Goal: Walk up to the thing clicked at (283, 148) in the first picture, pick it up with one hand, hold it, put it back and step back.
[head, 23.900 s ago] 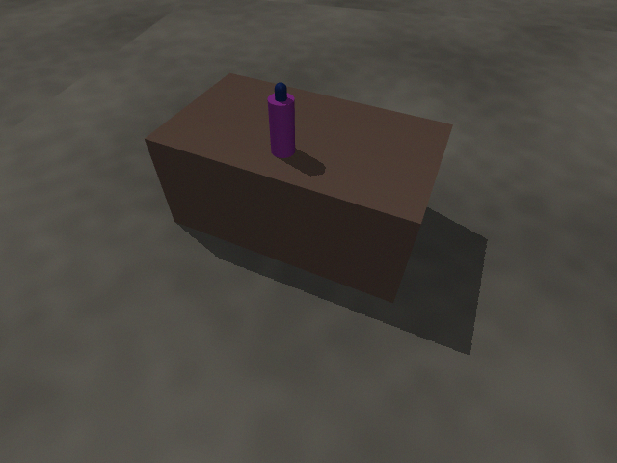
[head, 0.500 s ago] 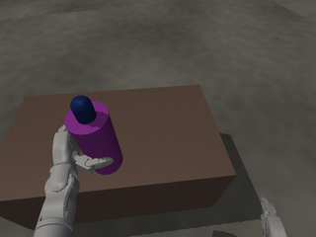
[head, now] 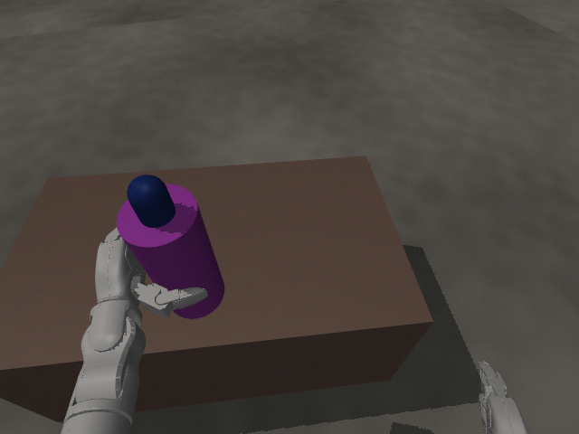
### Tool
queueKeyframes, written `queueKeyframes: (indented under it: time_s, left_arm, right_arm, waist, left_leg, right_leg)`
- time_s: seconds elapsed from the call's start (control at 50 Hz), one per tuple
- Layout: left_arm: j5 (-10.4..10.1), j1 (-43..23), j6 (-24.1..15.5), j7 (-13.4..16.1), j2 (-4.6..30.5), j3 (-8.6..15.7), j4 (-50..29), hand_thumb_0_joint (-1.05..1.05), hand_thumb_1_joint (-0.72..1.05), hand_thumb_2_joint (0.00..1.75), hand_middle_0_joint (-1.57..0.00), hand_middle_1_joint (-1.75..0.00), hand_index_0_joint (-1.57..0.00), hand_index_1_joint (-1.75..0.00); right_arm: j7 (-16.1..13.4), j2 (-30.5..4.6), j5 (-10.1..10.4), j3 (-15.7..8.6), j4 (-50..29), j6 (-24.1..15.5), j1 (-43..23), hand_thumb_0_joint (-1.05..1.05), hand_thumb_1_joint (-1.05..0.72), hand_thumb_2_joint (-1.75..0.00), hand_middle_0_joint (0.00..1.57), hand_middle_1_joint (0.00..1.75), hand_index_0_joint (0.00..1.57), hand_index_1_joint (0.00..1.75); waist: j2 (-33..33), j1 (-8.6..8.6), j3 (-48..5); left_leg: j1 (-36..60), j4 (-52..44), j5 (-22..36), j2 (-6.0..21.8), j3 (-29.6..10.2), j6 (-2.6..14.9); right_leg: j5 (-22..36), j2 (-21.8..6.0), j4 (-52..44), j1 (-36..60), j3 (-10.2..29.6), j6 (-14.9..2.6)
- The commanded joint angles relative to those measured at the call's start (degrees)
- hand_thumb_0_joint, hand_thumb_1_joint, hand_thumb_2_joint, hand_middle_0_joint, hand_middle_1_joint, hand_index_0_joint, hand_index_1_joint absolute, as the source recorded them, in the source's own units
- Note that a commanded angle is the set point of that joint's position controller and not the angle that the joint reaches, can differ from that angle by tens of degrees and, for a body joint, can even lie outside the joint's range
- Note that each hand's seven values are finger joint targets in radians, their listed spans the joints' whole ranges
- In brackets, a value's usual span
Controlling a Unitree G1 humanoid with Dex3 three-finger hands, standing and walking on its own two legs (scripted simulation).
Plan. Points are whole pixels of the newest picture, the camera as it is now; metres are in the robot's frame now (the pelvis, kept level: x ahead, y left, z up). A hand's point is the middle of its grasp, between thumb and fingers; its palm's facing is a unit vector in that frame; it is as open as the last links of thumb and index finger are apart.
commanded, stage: crouch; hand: left
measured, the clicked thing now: (175, 249) +0.33 +0.15 +0.11
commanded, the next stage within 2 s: lower in 1.38 s
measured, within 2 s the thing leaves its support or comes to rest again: neither
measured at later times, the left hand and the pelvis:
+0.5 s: hand (175, 253) +0.40 +0.19 -0.01, palm faces +0.19 -0.98 +0.01, open 11.7 cm; pelvis -0.02 +0.00 -0.03, yaw +0 degrees
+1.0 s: hand (180, 247) +0.45 +0.21 -0.06, palm faces +0.21 -0.98 -0.01, open 11.7 cm; pelvis -0.02 +0.01 -0.07, yaw -1 degrees
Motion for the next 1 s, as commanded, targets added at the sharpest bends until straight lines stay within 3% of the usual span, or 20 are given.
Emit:
queueKeyframes:
  time_s: [0.0, 0.06, 0.1, 0.16, 0.18, 0.22, 0.26, 0.32, 0.36, 0.38, 0.42, 0.44, 0.52, 0.56, 0.6, 0.64, 0.66, 0.84, 0.9, 0.98]
  left_arm:
    - [-0.39, -15.73, -3.81, -0.36, 6.58, 1.82, -12.22, 0.0, -0.16, 1.14, -1.24, -1.34, -1.26, -1.35]
    - [-0.25, -17.51, -4.45, -1.02, 6.74, 2.28, -9.29, 0.0, -0.2, 1.12, -1.24, -1.34, -1.27, -1.35]
    - [-0.47, -19.25, -5.18, -1.22, 8.78, 4.32, -6.22, 0.0, -0.23, 1.11, -1.24, -1.33, -1.26, -1.34]
    - [0.37, -23.69, -6.84, -1.2, 9.91, 4.79, -2.17, 0.0, -0.27, 1.08, -1.21, -1.3, -1.23, -1.31]
    - [0.7, -25.24, -7.69, -1.23, 10.25, 4.93, 0.26, 0.0, -0.24, 1.07, -1.2, -1.29, -1.22, -1.29]
    - [0.52, -28.4, -10.21, -1.67, 11.28, 6.2, 2.27, 0.0, -0.22, 1.05, -1.18, -1.26, -1.2, -1.27]
    - [0.26, -31.35, -12.66, -2.21, 13.61, 7.85, 4.45, 0.0, -0.22, 1.06, -1.19, -1.28, -1.21, -1.28]
    - [0.46, -35.31, -15.05, -2.74, 14.82, 7.68, 9.81, 0.0, -0.21, 1.07, -1.18, -1.28, -1.21, -1.28]
    - [0.49, -37.55, -16.6, -2.81, 16.12, 8.84, 12.91, 0.0, -0.22, 1.08, -1.19, -1.29, -1.21, -1.29]
    - [0.86, -39.4, -17.23, -2.81, 16.02, 8.1, 13.2, 0.0, -0.21, 1.07, -1.2, -1.29, -1.22, -1.29]
    - [1.33, -39.82, -18.04, -2.28, 17.22, 9.57, 18.5, 0.0, -0.19, 1.1, -1.21, -1.31, -1.24, -1.31]
    - [1.75, -40.92, -18.61, -2.12, 17.21, 8.85, 18.98, 0.0, -0.17, 1.09, -1.2, -1.3, -1.23, -1.3]
    - [2.42, -42.08, -20.48, -1.95, 19.2, 11.01, 23.69, 0.0, -0.16, 1.13, -1.25, -1.36, -1.28, -1.35]
    - [2.88, -42.87, -21.4, -1.58, 20.7, 12.43, 25.38, 0.0, -0.14, 1.13, -1.24, -1.35, -1.27, -1.35]
    - [3.4, -43.51, -22.21, -1.47, 20.22, 11.79, 27.06, 0.0, -0.12, 1.15, -1.26, -1.36, -1.28, -1.36]
    - [3.56, -45.07, -23.37, -1.29, 21.41, 13.06, 26.6, 0.0, -0.09, 1.15, -1.26, -1.36, -1.28, -1.36]
    - [3.8, -47.54, -23.97, -1.3, 21.72, 12.29, 25.17, 0.0, -0.08, 1.15, -1.27, -1.36, -1.29, -1.36]
    - [5.56, -50.25, -24.39, -1.22, 23.35, 13.26, 30.54, 0.0, -0.11, 1.13, -1.24, -1.33, -1.26, -1.33]
    - [5.73, -52.88, -24.49, -1.38, 23.21, 12.92, 29.9, 0.0, -0.1, 1.14, -1.25, -1.34, -1.27, -1.34]
    - [6.04, -53.94, -23.9, -0.82, 26.19, 14.86, 33.18, 0.0, -0.12, 1.16, -1.25, -1.36, -1.27, -1.36]
  right_arm:
    - [-0.42, -6.15, 0.33, -1.57, -10.86, -3.19, -3.1, 0.0, 0.53, -0.05, 0.05, 0.05, 0.05, 0.05]
    - [-0.19, -4.62, 0.27, 0.28, -11.13, -3.44, -4.21, 0.0, 0.53, -0.05, 0.05, 0.05, 0.05, 0.05]
    - [-0.37, -7.19, 0.02, -2.17, -9.48, -3.43, -2.78, 0.0, 0.53, -0.05, 0.05, 0.05, 0.05, 0.05]
    - [-0.04, -8.3, -0.44, -3.34, -9.25, -3.9, -2.35, 0.0, 0.53, -0.05, 0.05, 0.05, 0.05, 0.05]
    - [0.18, -6.61, -0.53, -2.06, -8.15, -3.85, -2.26, 0.0, 0.53, -0.05, 0.05, 0.05, 0.05, 0.05]
    - [0.49, -7.94, -0.83, -3.01, -11.18, -4.81, -3.56, 0.0, 0.53, -0.05, 0.05, 0.05, 0.05, 0.05]
    - [0.99, -7.06, -1.09, -1.5, -13.99, -5.11, -3.04, 0.0, 0.53, -0.05, 0.05, 0.05, 0.05, 0.05]
    - [1.77, -7.26, -1.6, -1.33, -14.77, -4.87, -1.13, 0.0, 0.52, -0.06, 0.05, 0.05, 0.05, 0.05]
    - [2.17, -9.65, -1.94, -3.35, -17.59, -5.03, -1.71, 0.0, 0.52, -0.06, 0.05, 0.05, 0.05, 0.05]
    - [2.54, -8.59, -2.08, -1.89, -19.33, -5.07, -1.79, 0.0, 0.52, -0.05, 0.05, 0.05, 0.05, 0.05]
    - [2.83, -9.76, -2.45, -3.54, -17.68, -4.54, 1.0, 0.0, 0.52, -0.05, 0.05, 0.05, 0.05, 0.05]
    - [3.16, -9.21, -2.4, -2.47, -19.23, -4.52, -0.45, 0.0, 0.53, -0.05, 0.05, 0.05, 0.05, 0.05]
    - [3.81, -9.31, -2.75, -2.42, -22.26, -4.23, 0.8, 0.0, 0.52, -0.05, 0.05, 0.05, 0.05, 0.05]
    - [4.14, -10.1, -3.04, -3.18, -24.15, -3.91, 1.61, 0.0, 0.52, -0.05, 0.05, 0.05, 0.05, 0.05]
    - [4.62, -9.0, -3.17, -1.81, -25.86, -3.76, 1.94, 0.0, 0.52, -0.05, 0.05, 0.05, 0.05, 0.05]
    - [4.72, -10.14, -3.37, -3.0, -27.03, -3.72, 2.22, 0.0, 0.52, -0.06, 0.05, 0.05, 0.05, 0.05]
    - [4.9, -9.7, -3.49, -2.31, -27.75, -3.71, 2.4, 0.0, 0.51, -0.06, 0.05, 0.05, 0.05, 0.05]
    - [5.91, -11.27, -4.33, -3.31, -29.63, -2.65, 6.95, 0.0, 0.51, -0.06, 0.05, 0.05, 0.05, 0.05]
    - [6.05, -11.54, -4.33, -3.21, -31.87, -2.97, 4.87, 0.0, 0.51, -0.06, 0.05, 0.05, 0.05, 0.05]
    - [5.86, -11.27, -4.28, -2.61, -32.64, -2.91, 5.23, 0.0, 0.52, -0.06, 0.05, 0.05, 0.05, 0.05]
  waist:
    - [-1.86, 0.13, -11.82]
    - [-3.15, -0.2, -10.36]
    - [-3.51, -1.11, -10.06]
    - [-1.88, -2.69, -11.06]
    - [-1.03, -2.74, -9.97]
    - [-2.19, -3.9, -13.05]
    - [-1.91, -4.2, -18.15]
    - [-0.77, -4.85, -20.58]
    - [0.06, -5.34, -23.21]
    - [1.62, -5.21, -24.39]
    - [2.85, -5.53, -22.31]
    - [3.87, -5.34, -23.45]
    - [3.29, -5.76, -24.91]
    - [3.72, -6.18, -27.09]
    - [4.45, -6.57, -26.86]
    - [5.39, -7.37, -28.88]
    - [6.09, -7.58, -29.46]
    - [10.59, -10.65, -30.71]
    - [11.06, -11.32, -31.15]
    - [9.41, -11.85, -32.06]
  left_leg:
    - [9.63, -5.62, 12.5, -1.06, 0.67, 1.21]
    - [8.04, -5.23, 10.53, -1.27, 0.9, 1.47]
    - [7.06, -4.51, 9.67, -1.29, 0.85, 1.69]
    - [6.62, -3.38, 8.83, -0.93, 0.56, 1.61]
    - [4.81, -2.61, 7.76, -1.07, 0.52, 1.63]
    - [4.64, -1.13, 7.74, -0.75, -0.05, 1.77]
    - [4.91, 1.28, 10.17, -0.78, -0.29, 2.04]
    - [3.57, 3.59, 11.4, -0.9, -0.57, 2.06]
    - [3.51, 4.41, 11.16, -0.53, -1.25, 1.82]
    - [4.17, 4.69, 11.48, -0.47, -1.36, 1.59]
    - [2.4, 5.29, 11.2, -0.17, -1.87, 1.1]
    - [1.53, 5.78, 10.39, -0.29, -1.86, 1.04]
    - [-2.63, 7.96, 9.03, -0.62, -1.68, 1.51]
    - [-2.67, 9.15, 12.26, -0.39, -2.25, 1.41]
    - [-3.56, 10.2, 13.38, -0.21, -2.54, 1.26]
    - [-2.88, 11.32, 16.08, 0.17, -3.1, 1.01]
    - [-3.09, 12.08, 16.12, 0.04, -2.97, 1.17]
    - [-2.59, 15.15, 19.13, 1.23, -4.68, 0.13]
    - [-4.35, 15.49, 15.06, 1.3, -4.92, 0.29]
    - [-8.99, 17.18, 11.5, 0.62, -3.94, 1.49]
  right_leg:
    - [16.56, 1.22, -7.18, 1.52, -2.43, -0.79]
    - [15.12, 0.92, -7.5, 0.59, -2.12, -0.6]
    - [14.79, 0.72, -7.17, -0.96, -1.71, -0.58]
    - [14.13, 0.9, -5.49, -3.98, -1.71, -0.89]
    - [13.26, 0.74, -4.99, -5.45, -1.56, -0.95]
    - [13.44, 0.88, -3.33, -6.27, -1.66, -0.96]
    - [15.67, 0.8, -1.92, -6.19, -1.51, -0.82]
    - [16.65, 0.82, -0.05, -8.05, -1.44, -0.96]
    - [15.31, 1.22, 1.36, -10.55, -1.97, -1.28]
    - [15.09, 1.27, 1.89, -11.16, -2.15, -1.46]
    - [13.65, 1.51, 3.06, -13.73, -2.76, -1.82]
    - [12.99, 1.5, 3.56, -14.49, -2.66, -1.94]
    - [12.98, 1.62, 4.58, -14.78, -2.35, -1.68]
    - [15.08, 1.97, 6.16, -14.99, -3.01, -1.83]
    - [15.22, 2.25, 7.46, -16.46, -3.35, -1.97]
    - [16.45, 2.5, 9.06, -17.36, -3.78, -2.13]
    - [16.92, 2.55, 9.47, -17.57, -3.59, -1.97]
    - [15.09, 3.45, 13.54, -25.49, -4.99, -2.62]
    - [12.33, 3.49, 14.32, -26.89, -5.08, -2.79]
    - [12.92, 3.28, 14.19, -25.22, -4.09, -2.09]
